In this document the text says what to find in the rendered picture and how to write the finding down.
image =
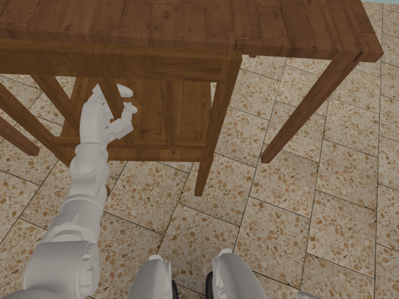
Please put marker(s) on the chair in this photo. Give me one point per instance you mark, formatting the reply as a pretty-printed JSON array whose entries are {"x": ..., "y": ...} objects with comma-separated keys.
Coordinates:
[{"x": 171, "y": 90}]

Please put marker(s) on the robot thigh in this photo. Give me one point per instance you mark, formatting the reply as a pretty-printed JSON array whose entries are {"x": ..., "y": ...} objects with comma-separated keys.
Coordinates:
[
  {"x": 232, "y": 273},
  {"x": 152, "y": 280}
]

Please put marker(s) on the left robot thigh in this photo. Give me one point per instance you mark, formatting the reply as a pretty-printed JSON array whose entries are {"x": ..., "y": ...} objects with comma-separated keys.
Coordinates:
[{"x": 152, "y": 280}]

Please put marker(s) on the right robot thigh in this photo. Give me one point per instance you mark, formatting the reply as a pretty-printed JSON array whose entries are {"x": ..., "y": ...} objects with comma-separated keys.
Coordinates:
[{"x": 232, "y": 273}]

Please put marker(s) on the robot left forearm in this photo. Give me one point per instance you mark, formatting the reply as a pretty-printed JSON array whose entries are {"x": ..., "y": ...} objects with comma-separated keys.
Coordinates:
[{"x": 83, "y": 205}]

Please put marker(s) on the table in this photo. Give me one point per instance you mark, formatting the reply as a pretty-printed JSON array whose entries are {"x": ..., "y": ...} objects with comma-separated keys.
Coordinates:
[{"x": 337, "y": 30}]

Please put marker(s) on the left robot hand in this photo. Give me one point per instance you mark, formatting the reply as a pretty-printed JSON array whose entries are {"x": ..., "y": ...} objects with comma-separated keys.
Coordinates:
[{"x": 95, "y": 117}]

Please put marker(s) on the left robot upper arm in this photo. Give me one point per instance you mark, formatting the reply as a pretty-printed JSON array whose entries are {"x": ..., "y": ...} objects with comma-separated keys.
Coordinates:
[{"x": 61, "y": 270}]

